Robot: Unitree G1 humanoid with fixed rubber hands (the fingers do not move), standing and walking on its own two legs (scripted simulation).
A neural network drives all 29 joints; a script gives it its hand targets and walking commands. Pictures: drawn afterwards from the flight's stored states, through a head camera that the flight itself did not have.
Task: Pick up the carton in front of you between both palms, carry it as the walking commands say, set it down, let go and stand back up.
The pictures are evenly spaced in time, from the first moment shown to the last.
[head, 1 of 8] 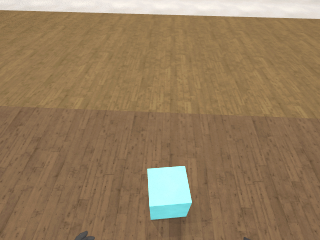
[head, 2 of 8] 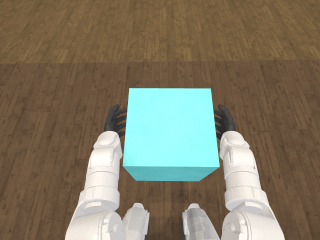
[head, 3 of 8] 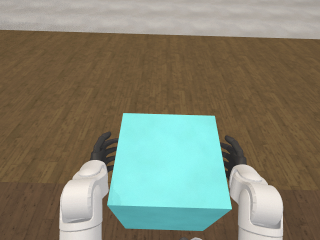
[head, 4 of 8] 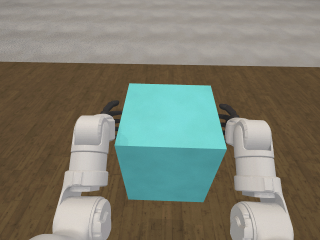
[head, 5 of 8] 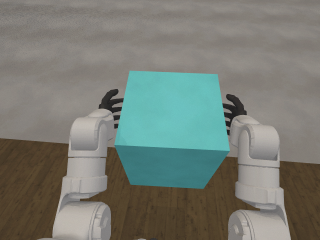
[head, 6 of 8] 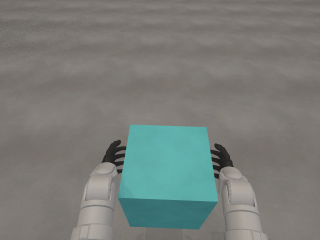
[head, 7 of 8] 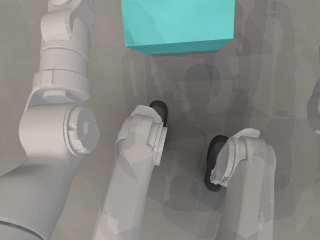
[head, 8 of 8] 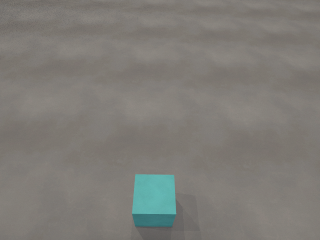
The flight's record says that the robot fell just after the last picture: no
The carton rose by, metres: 0.69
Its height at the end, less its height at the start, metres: -0.35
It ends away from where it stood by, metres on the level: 5.15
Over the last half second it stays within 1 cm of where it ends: yes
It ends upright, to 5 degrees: yes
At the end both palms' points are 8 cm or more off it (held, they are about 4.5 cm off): yes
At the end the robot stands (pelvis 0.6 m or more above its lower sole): yes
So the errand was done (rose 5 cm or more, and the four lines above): yes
